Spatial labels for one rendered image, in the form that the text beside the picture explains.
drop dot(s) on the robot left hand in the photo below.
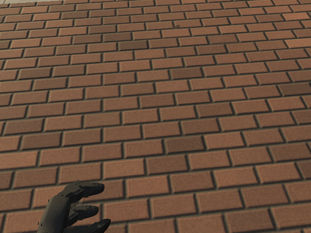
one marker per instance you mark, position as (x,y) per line
(61,212)

